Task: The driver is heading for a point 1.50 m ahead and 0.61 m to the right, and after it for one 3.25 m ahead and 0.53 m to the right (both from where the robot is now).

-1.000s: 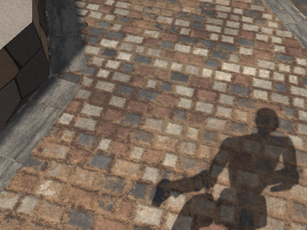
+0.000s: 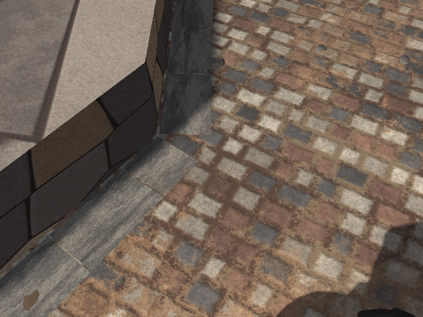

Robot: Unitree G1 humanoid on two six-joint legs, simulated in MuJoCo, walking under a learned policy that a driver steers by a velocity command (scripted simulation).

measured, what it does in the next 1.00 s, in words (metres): walks ahead, turning right: right foot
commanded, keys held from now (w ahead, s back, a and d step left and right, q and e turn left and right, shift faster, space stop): w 0.18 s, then w+e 0.82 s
